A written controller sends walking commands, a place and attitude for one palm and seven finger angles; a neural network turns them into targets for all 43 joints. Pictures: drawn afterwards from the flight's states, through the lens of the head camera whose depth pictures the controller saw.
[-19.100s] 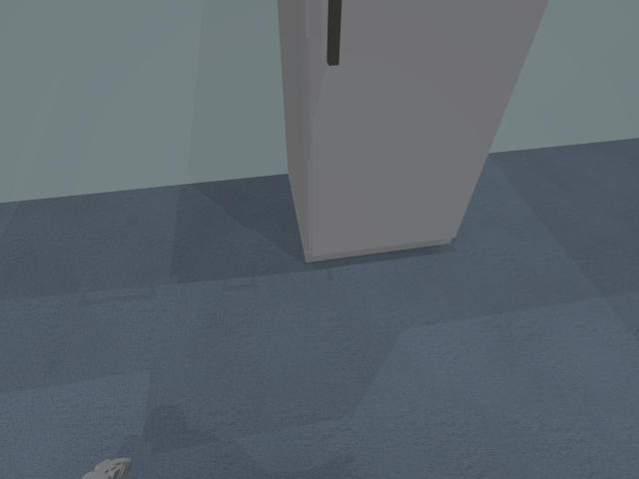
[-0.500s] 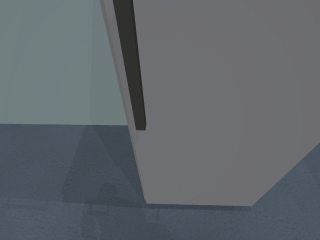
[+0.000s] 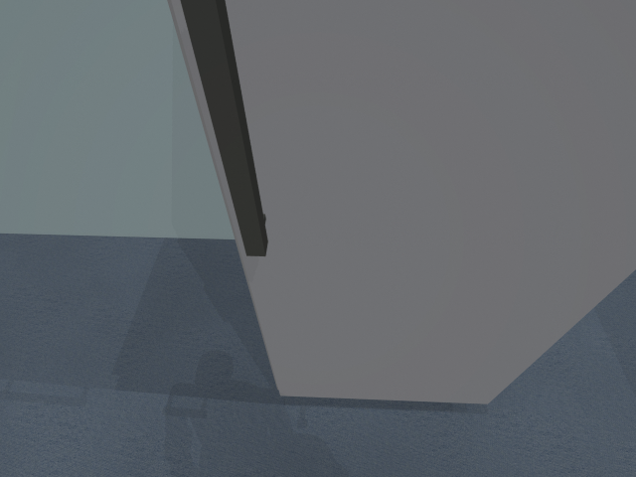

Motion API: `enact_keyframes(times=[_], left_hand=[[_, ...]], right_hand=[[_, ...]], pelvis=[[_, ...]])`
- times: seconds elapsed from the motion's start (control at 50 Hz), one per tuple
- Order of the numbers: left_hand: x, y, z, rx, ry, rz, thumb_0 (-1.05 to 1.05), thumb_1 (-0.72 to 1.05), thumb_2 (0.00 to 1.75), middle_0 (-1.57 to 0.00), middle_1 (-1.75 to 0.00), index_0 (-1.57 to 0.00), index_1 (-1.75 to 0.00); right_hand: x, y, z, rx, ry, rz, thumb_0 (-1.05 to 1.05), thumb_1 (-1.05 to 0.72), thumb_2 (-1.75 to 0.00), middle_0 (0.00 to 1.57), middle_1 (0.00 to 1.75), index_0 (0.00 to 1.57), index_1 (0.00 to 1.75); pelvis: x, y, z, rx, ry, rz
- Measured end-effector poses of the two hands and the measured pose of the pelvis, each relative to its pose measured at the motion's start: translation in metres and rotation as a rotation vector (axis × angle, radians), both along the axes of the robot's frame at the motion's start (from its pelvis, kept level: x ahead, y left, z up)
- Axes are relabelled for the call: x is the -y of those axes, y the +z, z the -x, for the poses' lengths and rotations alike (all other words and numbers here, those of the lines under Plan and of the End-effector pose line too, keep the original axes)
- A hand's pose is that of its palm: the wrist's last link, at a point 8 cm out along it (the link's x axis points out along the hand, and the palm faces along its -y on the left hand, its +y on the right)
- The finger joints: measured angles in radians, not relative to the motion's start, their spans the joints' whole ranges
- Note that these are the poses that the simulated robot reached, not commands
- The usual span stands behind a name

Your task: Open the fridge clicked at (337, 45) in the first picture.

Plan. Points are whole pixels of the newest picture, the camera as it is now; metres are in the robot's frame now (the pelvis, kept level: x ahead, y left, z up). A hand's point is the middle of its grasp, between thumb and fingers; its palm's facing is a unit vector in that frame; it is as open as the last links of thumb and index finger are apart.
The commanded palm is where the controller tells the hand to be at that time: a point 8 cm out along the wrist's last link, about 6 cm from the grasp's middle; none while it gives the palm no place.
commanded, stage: come to a stop and stand still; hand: left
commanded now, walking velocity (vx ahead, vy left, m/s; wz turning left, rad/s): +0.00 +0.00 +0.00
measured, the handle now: (237, 124) +0.39 +0.11 +0.25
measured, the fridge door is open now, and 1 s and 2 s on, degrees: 0 0 0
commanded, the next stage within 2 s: look again from close up in 0.68 s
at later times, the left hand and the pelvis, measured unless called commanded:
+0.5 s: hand out of the picture -0.02 +0.14 -0.17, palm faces +0.02 -0.98 -0.19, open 7.3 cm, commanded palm none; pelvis -0.01 -0.03 +0.00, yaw +0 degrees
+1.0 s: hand out of the picture -0.04 +0.12 -0.17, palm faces +0.03 -0.99 -0.17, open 7.3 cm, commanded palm none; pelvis -0.02 -0.03 +0.00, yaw +0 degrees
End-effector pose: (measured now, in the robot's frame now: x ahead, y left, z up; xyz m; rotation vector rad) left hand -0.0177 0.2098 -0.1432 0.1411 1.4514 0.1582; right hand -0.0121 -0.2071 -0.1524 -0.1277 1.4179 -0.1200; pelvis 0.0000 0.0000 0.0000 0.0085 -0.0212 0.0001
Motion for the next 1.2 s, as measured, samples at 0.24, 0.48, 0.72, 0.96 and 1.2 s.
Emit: enact_keyframes(times=[0.24, 0.48, 0.72, 0.96, 1.2], left_hand=[[0.012, 0.001, -0.001, 0.018, -0.003, -0.004, 0.01, 0.93, 0.90, -0.20, -0.30, -0.20, -0.30], [0.023, 0.002, 0.006, 0.024, -0.003, 0.001, 0.01, 0.93, 0.90, -0.20, -0.30, -0.20, -0.30], [0.031, 0.002, 0.018, 0.015, 0.002, 0.012, 0.01, 0.92, 0.90, -0.20, -0.30, -0.20, -0.30], [0.036, 0.001, 0.026, 0.006, 0.008, 0.022, 0.01, 0.92, 0.90, -0.20, -0.30, -0.20, -0.30], [0.037, 0.001, 0.028, 0.002, 0.011, 0.025, 0.01, 0.92, 0.90, -0.20, -0.30, -0.20, -0.30]], right_hand=[[0.016, 0.003, 0.004, -0.007, -0.003, 0.002, 0.00, -0.91, -0.90, 0.20, 0.30, 0.20, 0.30], [0.023, 0.005, 0.017, -0.023, -0.008, -0.004, 0.00, -0.91, -0.90, 0.20, 0.30, 0.20, 0.30], [0.023, 0.005, 0.029, -0.037, -0.012, -0.015, 0.00, -0.91, -0.90, 0.20, 0.30, 0.20, 0.30], [0.022, 0.006, 0.038, -0.048, -0.016, -0.019, 0.00, -0.91, -0.90, 0.20, 0.30, 0.20, 0.30], [0.021, 0.006, 0.038, -0.046, -0.016, -0.019, 0.00, -0.91, -0.90, 0.20, 0.30, 0.20, 0.30]], pelvis=[[0.016, 0.002, 0.003, 0.001, 0.005, -0.001], [0.027, 0.003, 0.009, 0.002, 0.007, 0.001], [0.031, 0.004, 0.017, 0.004, 0.005, 0.000], [0.032, 0.004, 0.021, 0.002, 0.005, -0.001], [0.031, 0.004, 0.021, -0.002, 0.005, -0.001]])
